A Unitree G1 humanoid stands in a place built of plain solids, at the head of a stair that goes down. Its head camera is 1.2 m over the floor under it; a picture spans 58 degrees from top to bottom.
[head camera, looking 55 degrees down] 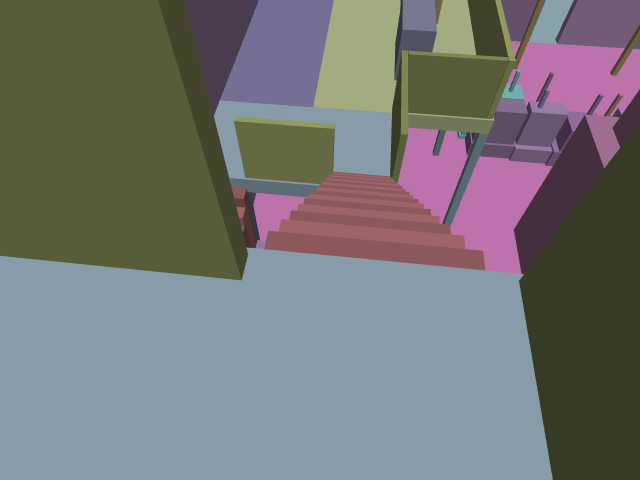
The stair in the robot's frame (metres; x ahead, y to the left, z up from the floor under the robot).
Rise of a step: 0.21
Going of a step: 0.22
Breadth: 0.85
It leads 7 degrees to the right of straight ahead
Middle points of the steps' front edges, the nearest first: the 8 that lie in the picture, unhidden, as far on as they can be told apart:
0.76 -0.19 0.00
0.98 -0.21 -0.21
1.20 -0.24 -0.41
1.42 -0.26 -0.62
1.65 -0.29 -0.83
1.87 -0.32 -1.04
2.09 -0.34 -1.24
2.31 -0.37 -1.45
